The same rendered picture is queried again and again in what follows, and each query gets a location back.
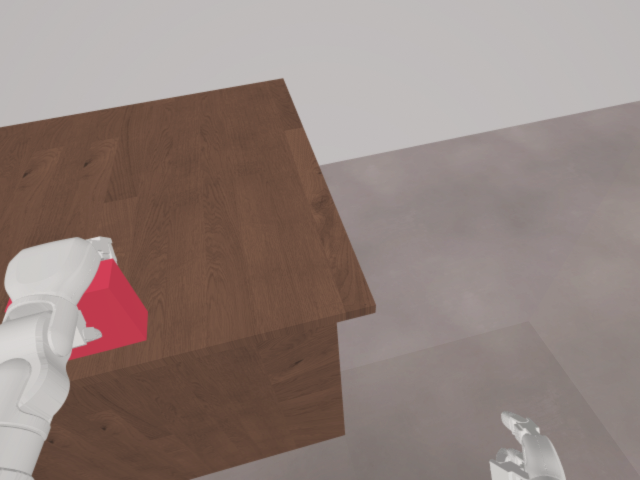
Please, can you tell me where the robot left forearm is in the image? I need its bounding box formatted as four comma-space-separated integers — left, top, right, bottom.
0, 295, 78, 480

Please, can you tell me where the right robot hand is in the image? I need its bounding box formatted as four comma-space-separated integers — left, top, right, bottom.
489, 411, 566, 480

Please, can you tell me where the table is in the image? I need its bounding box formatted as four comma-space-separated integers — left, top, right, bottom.
0, 78, 376, 480

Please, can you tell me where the sponge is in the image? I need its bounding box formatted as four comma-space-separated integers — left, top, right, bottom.
5, 258, 148, 360

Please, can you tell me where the left robot hand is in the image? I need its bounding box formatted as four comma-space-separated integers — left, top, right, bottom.
4, 236, 118, 349

